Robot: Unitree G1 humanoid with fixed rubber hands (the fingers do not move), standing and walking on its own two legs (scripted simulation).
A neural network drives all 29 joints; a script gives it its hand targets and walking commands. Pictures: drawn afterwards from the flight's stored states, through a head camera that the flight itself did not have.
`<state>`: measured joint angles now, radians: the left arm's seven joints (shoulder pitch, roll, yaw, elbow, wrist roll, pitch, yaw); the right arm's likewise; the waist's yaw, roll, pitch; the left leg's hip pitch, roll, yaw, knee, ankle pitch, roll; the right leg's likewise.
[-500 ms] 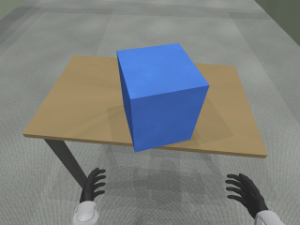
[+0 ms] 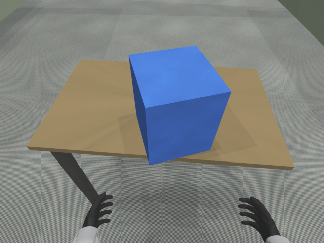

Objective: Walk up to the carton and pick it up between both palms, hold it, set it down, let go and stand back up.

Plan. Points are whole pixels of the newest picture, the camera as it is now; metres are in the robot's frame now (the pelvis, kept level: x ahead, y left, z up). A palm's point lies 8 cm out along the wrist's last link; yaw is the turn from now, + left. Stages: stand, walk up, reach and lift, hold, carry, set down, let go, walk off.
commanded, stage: let go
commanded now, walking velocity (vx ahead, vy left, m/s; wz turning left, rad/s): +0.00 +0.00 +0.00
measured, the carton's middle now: (172, 106) +0.47 +0.02 +0.05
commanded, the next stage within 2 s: stand in 0.06 s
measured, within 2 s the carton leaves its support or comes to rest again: neither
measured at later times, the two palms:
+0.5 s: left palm out of the picture +0.04 +0.24 -0.16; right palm out of the picture +0.01 -0.25 -0.12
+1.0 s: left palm out of the picture -0.03 +0.21 -0.17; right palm out of the picture -0.05 -0.21 -0.14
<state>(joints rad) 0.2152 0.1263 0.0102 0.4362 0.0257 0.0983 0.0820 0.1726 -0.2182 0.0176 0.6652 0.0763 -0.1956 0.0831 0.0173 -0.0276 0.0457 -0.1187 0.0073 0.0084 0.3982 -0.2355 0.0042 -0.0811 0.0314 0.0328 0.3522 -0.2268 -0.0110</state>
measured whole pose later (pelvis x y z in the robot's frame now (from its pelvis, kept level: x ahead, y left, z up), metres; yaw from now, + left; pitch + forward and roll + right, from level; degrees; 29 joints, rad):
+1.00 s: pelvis -0.02 +0.00 -0.01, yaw +2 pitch -2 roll -1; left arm 0.29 0.13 0.07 1.13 0.03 0.00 0.02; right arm 0.43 -0.09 -0.05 1.01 -0.04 0.00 -0.04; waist 0.00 -0.03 0.00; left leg -0.23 0.01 -0.03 0.53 -0.26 0.01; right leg -0.17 0.03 0.00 0.47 -0.26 -0.01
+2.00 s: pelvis -0.03 +0.00 -0.01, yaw +3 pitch -1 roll -1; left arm 0.29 0.11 0.03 1.16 0.02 0.00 0.04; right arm 0.34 -0.07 -0.04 1.11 -0.03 0.01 -0.04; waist 0.00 -0.03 0.03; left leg -0.24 -0.01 -0.05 0.48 -0.21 0.00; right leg -0.20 0.02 0.00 0.45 -0.23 -0.01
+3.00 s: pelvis +0.00 -0.01 +0.00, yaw +3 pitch -2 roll +0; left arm 0.29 0.09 0.02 1.18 0.01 -0.01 0.05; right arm 0.29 -0.07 -0.02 1.18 -0.02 0.00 -0.05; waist 0.00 -0.01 0.05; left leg -0.17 0.00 -0.06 0.46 -0.25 -0.01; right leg -0.12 0.03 -0.01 0.42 -0.27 -0.02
